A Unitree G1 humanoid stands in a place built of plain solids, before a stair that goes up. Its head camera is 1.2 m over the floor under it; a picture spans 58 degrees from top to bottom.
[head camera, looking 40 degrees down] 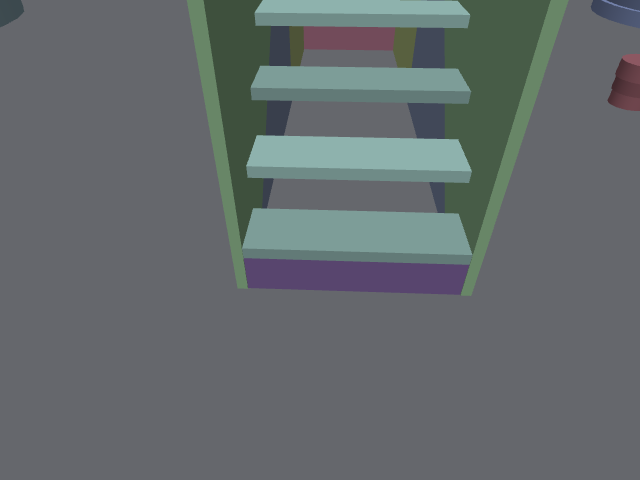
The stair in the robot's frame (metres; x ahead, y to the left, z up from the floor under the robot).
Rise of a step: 0.20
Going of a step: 0.21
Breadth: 0.88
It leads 3 degrees to the right of straight ahead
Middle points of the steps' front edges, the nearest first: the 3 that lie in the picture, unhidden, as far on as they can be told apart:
1.12 -0.13 0.20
1.34 -0.14 0.41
1.55 -0.14 0.61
